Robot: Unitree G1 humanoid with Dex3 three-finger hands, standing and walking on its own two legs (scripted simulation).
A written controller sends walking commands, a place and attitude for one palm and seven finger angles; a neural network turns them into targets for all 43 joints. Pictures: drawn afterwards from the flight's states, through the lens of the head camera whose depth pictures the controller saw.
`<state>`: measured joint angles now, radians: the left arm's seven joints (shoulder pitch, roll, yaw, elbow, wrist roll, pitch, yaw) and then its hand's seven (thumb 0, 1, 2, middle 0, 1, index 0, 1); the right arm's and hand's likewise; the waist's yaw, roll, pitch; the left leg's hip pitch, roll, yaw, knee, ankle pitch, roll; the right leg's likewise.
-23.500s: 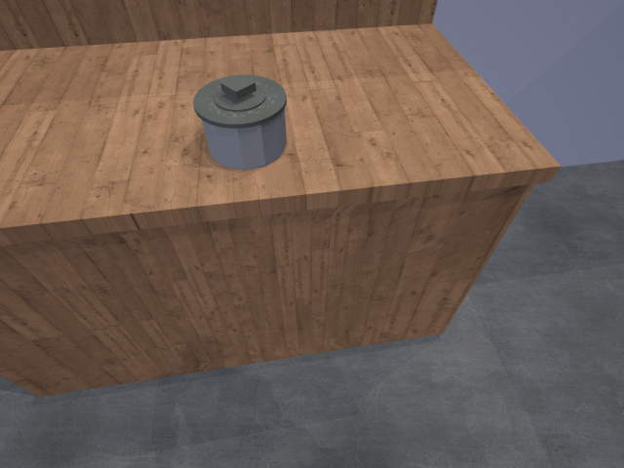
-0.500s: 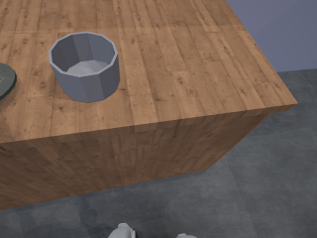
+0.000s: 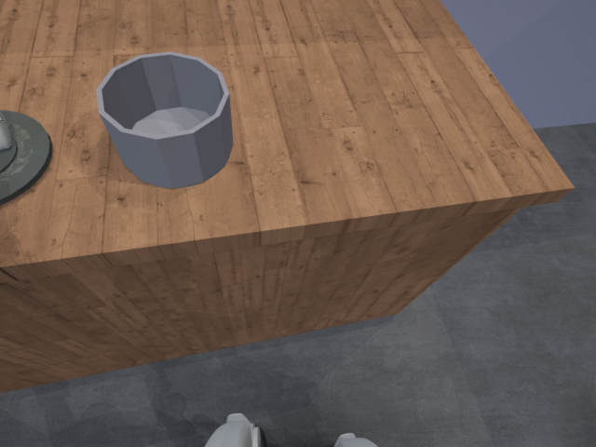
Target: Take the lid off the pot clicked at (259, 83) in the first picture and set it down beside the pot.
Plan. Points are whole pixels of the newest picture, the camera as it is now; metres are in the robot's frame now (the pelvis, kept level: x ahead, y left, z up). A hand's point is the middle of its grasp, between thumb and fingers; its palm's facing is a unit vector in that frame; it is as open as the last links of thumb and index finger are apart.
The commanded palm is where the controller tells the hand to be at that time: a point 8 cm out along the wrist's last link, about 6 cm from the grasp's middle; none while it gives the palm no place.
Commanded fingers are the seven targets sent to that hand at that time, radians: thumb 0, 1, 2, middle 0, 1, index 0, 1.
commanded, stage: open the fingers wide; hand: left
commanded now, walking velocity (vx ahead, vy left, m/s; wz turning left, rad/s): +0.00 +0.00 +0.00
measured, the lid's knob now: out of the picture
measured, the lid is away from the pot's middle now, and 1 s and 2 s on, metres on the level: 0.24 0.25 0.25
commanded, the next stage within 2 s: raise the empty hand in 0.96 s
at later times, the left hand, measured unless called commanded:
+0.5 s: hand out of the picture +0.44 +0.37 +0.11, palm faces -0.40 -0.14 -0.90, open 7.9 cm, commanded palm +0.49 +0.36 +0.18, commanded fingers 0.00 0.07 0.76 -0.46 -0.85 -0.48 -0.86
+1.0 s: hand out of the picture +0.45 +0.38 +0.12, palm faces -0.39 -0.16 -0.91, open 11.1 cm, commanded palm +0.48 +0.37 +0.18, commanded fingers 0.00 -0.08 0.78 -0.41 -0.75 -0.41 -0.75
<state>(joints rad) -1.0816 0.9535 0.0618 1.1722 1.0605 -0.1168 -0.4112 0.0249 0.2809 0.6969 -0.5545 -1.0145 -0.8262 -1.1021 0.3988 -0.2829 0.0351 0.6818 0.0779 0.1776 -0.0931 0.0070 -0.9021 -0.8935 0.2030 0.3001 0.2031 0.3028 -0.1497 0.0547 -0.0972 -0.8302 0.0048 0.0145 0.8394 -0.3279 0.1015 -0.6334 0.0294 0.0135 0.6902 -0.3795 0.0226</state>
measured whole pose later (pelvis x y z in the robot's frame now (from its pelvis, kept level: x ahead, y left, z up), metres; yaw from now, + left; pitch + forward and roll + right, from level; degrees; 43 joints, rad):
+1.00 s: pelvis +0.00 +0.01 +0.00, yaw +0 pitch +17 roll -6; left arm -1.08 0.96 0.05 1.18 1.05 -0.13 -0.40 0.00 -0.07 0.76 -0.42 -0.77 -0.42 -0.76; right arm 0.39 -0.28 0.03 0.67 0.09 0.20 -0.09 0.01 -0.90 -0.89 0.20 0.30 0.20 0.30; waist -0.15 0.05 -0.10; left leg -0.81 0.00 0.01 0.83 -0.32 0.11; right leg -0.61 0.03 0.02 0.67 -0.37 0.02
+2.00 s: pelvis +0.00 +0.02 +0.01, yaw +2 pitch +14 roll -5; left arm -1.32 0.91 -0.12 1.22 1.05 -0.01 -0.48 0.00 -0.07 0.78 -0.42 -0.75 -0.43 -0.74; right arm 0.41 -0.29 0.03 0.70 0.09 0.14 -0.08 0.01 -0.90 -0.89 0.20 0.30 0.20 0.30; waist -0.13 0.04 -0.10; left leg -0.69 -0.04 0.02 0.71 -0.27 0.13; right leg -0.49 0.00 0.03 0.58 -0.33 -0.02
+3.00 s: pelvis +0.00 -0.02 +0.03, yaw +4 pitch +8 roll -3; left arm -0.96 0.88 0.11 0.85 0.68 0.01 -0.42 0.00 -0.07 0.78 -0.42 -0.75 -0.43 -0.75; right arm 0.29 -0.29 0.02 0.57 0.10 0.21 -0.04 0.01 -0.91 -0.89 0.20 0.30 0.20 0.30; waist -0.06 0.06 -0.03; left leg -0.52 -0.03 -0.01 0.62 -0.24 0.07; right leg -0.34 0.01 0.02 0.53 -0.32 0.02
